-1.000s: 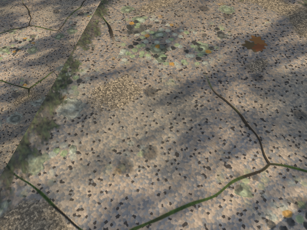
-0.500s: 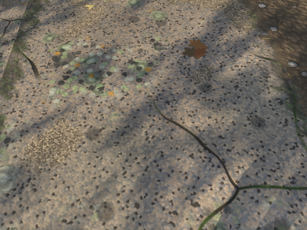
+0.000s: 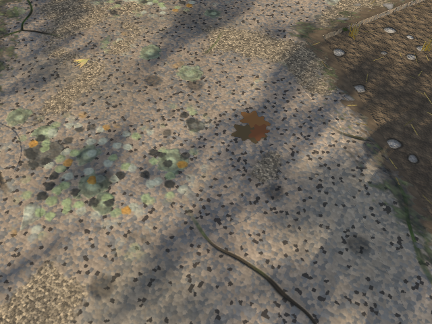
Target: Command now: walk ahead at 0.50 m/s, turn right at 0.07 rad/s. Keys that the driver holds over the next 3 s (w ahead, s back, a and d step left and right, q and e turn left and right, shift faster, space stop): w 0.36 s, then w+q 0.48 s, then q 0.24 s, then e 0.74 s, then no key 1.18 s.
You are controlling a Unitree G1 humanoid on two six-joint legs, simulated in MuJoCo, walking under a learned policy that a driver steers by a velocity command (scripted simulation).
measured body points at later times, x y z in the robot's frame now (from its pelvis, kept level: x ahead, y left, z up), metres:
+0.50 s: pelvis +0.28 -0.05 -0.01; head +0.31 -0.06 +0.44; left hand +0.46 +0.20 -0.09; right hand +0.30 -0.33 -0.14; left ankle +0.13 +0.09 -0.65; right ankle +0.35 -0.14 -0.74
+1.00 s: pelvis +0.53 +0.02 -0.02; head +0.58 +0.04 +0.43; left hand +0.50 +0.31 -0.15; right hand +0.79 -0.17 -0.11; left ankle +0.61 +0.12 -0.74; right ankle +0.38 -0.15 -0.66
